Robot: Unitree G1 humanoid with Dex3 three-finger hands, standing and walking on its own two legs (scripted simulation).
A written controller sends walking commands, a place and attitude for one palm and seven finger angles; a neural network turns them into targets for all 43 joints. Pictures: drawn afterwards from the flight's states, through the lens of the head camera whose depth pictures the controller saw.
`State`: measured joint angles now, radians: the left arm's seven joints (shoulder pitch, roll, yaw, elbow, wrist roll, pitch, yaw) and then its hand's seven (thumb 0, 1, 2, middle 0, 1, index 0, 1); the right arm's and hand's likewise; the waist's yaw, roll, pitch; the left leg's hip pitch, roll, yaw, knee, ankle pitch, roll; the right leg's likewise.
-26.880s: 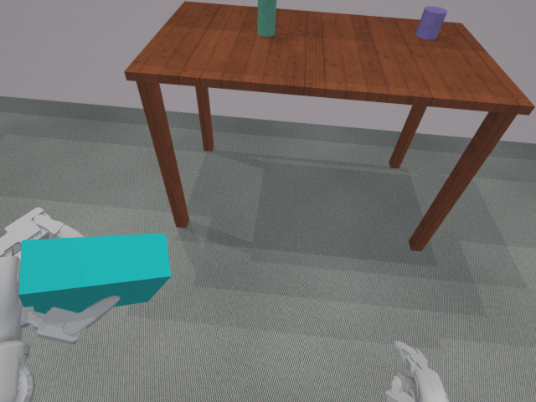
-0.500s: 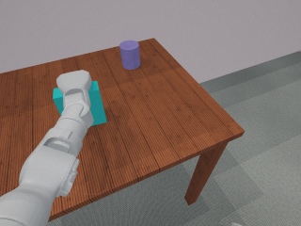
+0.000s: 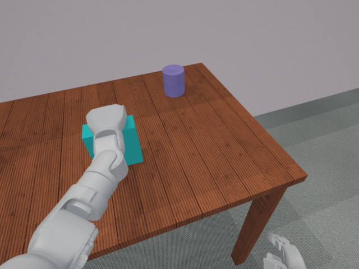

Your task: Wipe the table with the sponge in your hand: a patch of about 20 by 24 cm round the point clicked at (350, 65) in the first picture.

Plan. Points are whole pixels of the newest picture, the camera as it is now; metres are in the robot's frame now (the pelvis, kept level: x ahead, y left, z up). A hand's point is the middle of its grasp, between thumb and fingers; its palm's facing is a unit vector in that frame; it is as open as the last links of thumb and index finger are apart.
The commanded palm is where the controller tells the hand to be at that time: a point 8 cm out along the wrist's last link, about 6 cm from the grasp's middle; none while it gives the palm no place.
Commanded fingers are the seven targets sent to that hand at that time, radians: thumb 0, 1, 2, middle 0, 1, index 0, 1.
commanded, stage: wipe back along the third lane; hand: left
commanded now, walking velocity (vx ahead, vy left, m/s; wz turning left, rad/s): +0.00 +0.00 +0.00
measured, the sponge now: (117, 150) +0.40 +0.20 +0.05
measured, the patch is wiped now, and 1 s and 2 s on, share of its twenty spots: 0.95 0.95 0.95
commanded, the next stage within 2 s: slide back across to the middle lane in 1.16 s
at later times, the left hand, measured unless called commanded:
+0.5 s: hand (118, 147) +0.36 +0.17 +0.10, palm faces +0.06 -0.05 -1.00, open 9.4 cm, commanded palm +0.31 +0.16 +0.14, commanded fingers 0.00 0.10 1.30 -1.20 -1.60 -1.20 -1.60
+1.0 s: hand (123, 166) +0.31 +0.15 +0.11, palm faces +0.10 -0.09 -0.99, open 9.3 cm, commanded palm +0.25 +0.14 +0.14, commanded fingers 0.00 0.10 1.30 -1.20 -1.60 -1.20 -1.60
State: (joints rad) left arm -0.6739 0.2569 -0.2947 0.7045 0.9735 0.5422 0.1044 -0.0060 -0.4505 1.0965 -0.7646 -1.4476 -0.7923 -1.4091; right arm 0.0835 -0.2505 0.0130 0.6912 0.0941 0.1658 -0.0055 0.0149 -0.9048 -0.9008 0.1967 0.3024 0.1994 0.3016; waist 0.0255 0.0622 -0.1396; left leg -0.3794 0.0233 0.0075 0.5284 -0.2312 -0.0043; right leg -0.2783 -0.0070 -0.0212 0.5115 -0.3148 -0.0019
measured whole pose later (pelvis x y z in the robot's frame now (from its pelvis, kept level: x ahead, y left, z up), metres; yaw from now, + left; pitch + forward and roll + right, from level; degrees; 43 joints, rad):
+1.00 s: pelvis -0.01 -0.02 +0.00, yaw -1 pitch -1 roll +1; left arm -0.25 0.27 -0.40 0.10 1.00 0.65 0.05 0.03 -0.44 1.09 -0.75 -1.47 -0.78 -1.43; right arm 0.01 -0.26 0.04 0.67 0.10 0.18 0.05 0.02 -0.90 -0.90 0.20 0.30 0.20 0.30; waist 0.08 0.10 -0.10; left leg -0.28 0.04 0.01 0.53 -0.24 -0.03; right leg -0.21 0.01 -0.02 0.57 -0.35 -0.03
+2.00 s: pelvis -0.02 -0.03 +0.00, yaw -1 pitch -4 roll +1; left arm -0.01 0.38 -0.22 -0.15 0.91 0.55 0.00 -0.02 -0.46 1.09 -0.78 -1.44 -0.81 -1.40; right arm 0.00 -0.26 0.05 0.65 0.08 0.12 -0.01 0.02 -0.90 -0.90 0.20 0.30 0.20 0.30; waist 0.10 0.11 -0.06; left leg -0.22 0.06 0.01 0.50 -0.22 -0.03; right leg -0.16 0.03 -0.01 0.55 -0.33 -0.05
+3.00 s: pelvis -0.03 -0.03 +0.00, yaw +0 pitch +1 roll +0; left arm -0.47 0.44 -0.12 0.54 0.97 0.32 -0.02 0.00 -0.50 1.12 -0.81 -1.41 -0.84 -1.37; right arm 0.14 -0.28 0.02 0.72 0.09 0.08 -0.07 0.02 -0.90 -0.90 0.20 0.30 0.20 0.30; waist 0.04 0.09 -0.08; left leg -0.35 0.05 -0.02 0.52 -0.20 -0.01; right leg -0.27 0.03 -0.04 0.55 -0.30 -0.04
